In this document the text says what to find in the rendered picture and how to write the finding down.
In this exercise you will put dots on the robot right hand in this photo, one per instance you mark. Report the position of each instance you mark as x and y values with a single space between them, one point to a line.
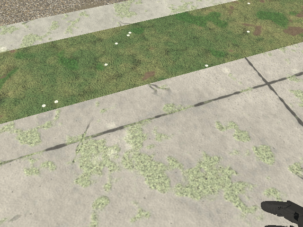
287 209

